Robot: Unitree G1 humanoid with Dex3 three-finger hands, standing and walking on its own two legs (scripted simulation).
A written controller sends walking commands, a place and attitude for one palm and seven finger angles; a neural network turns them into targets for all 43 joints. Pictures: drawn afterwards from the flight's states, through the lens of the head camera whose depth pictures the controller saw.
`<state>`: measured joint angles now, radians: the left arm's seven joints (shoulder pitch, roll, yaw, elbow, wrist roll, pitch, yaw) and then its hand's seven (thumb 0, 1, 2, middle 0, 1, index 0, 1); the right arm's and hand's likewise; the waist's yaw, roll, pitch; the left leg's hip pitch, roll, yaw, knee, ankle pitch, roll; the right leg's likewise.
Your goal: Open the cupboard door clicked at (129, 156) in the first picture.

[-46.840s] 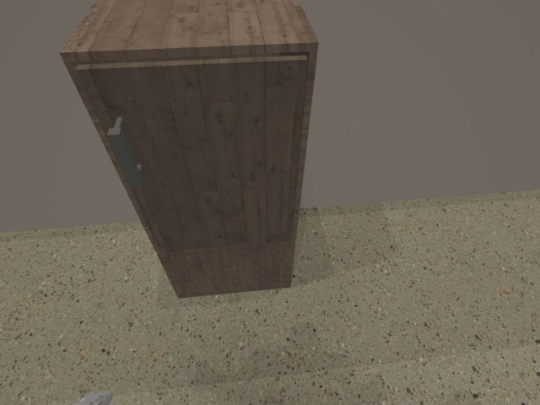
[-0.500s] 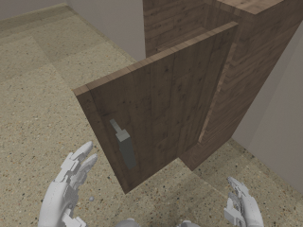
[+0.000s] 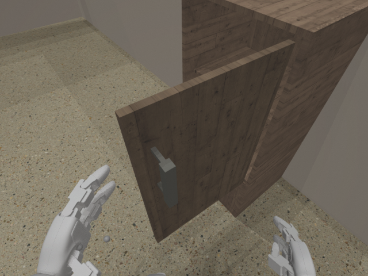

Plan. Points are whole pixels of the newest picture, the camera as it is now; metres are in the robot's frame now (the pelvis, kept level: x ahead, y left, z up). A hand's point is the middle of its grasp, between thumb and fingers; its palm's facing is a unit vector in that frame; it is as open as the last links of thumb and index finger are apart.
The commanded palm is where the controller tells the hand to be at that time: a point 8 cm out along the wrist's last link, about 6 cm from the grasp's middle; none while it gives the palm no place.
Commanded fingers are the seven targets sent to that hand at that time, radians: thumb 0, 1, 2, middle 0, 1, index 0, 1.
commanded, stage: draw the hand back to the body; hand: left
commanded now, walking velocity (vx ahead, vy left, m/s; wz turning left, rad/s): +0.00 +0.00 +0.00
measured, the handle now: (163, 178) +0.30 +0.07 +0.09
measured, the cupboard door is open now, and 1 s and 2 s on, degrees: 87 87 87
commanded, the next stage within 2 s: step back with the hand held close in 1.36 s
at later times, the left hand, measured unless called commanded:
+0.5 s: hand (60, 216) +0.18 +0.21 +0.15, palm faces +0.23 -0.91 -0.34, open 14.7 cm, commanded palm +0.14 +0.26 +0.18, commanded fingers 0.00 0.09 0.56 -0.17 -0.30 -0.17 -0.30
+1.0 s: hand (22, 164) +0.22 +0.25 +0.22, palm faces +0.43 -0.80 -0.42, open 8.9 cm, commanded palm +0.17 +0.29 +0.24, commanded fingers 0.00 0.90 0.90 -0.20 -0.30 -0.20 -0.30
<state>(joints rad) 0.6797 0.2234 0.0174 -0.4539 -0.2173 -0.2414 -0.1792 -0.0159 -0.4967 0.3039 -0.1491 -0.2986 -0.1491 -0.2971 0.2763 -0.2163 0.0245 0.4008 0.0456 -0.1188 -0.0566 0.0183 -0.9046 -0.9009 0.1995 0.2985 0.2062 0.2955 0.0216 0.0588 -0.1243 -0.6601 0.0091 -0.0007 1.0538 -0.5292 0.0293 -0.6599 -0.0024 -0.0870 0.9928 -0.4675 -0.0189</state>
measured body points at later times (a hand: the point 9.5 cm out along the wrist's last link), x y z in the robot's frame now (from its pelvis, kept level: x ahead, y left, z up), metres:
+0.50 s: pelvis +0.01 +0.00 +0.04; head +0.00 -0.01 +0.49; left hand +0.16 +0.25 +0.17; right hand +0.20 -0.21 -0.02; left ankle +0.00 +0.10 -0.67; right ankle +0.02 -0.11 -0.67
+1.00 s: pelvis +0.03 -0.01 +0.07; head +0.01 -0.03 +0.51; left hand +0.19 +0.29 +0.25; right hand +0.22 -0.23 -0.01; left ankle +0.00 +0.10 -0.67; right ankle +0.02 -0.11 -0.67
